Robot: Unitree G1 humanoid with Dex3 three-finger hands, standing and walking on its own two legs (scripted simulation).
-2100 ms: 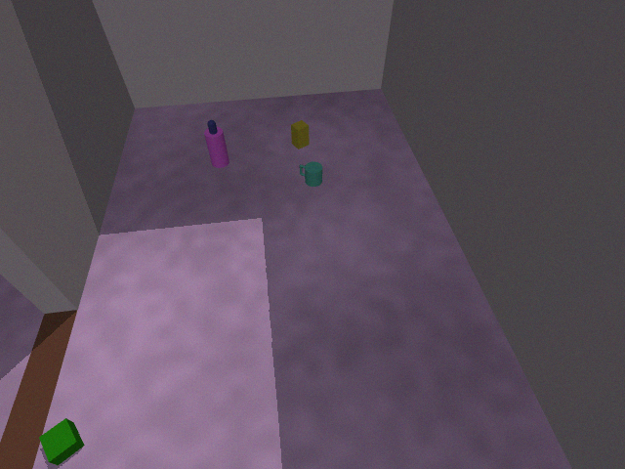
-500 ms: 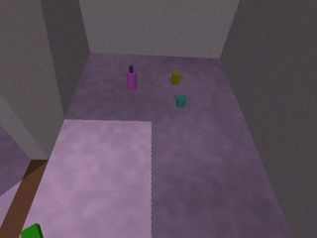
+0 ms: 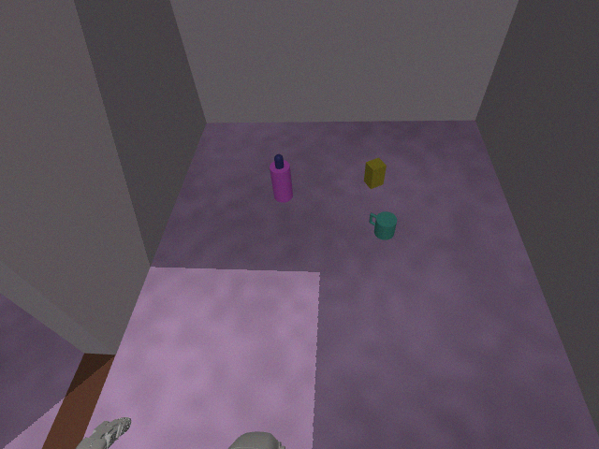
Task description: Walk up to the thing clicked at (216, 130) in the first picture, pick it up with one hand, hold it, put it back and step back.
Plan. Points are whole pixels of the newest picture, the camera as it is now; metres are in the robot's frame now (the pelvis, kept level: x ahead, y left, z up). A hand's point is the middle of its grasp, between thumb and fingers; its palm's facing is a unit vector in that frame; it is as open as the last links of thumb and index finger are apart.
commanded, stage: walk up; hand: left
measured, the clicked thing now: (281, 176) +1.28 +0.18 -0.64
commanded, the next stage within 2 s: none
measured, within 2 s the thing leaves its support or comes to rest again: neither
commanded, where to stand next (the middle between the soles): +0.93 -0.02 m, yaw +0 degrees
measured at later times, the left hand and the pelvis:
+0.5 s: hand (152, 357) +0.28 +0.29 -0.14, palm faces -0.06 -0.94 -0.32, open 7.4 cm; pelvis +0.24 +0.02 +0.01, yaw -1 degrees
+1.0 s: hand (204, 252) +0.49 +0.24 -0.13, palm faces -0.02 -0.93 -0.38, open 7.4 cm; pelvis +0.44 -0.04 +0.00, yaw +0 degrees
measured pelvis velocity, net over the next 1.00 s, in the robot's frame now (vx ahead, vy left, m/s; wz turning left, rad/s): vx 0.44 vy -0.04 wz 0.00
